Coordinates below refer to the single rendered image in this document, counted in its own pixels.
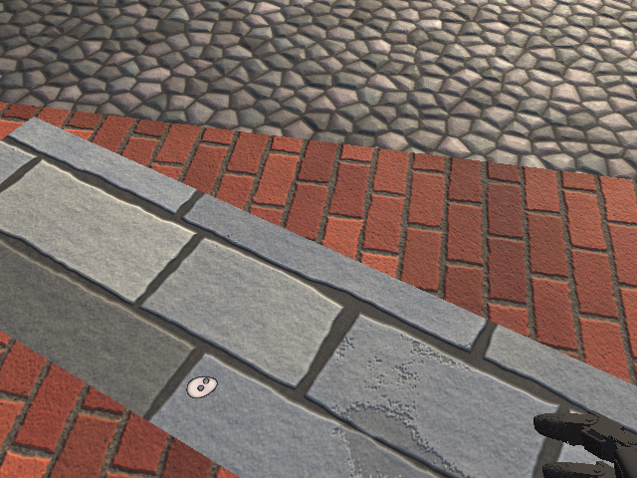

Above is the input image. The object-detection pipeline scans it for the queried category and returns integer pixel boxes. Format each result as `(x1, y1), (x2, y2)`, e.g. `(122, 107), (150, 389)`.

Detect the robot right hand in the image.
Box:
(533, 410), (637, 478)

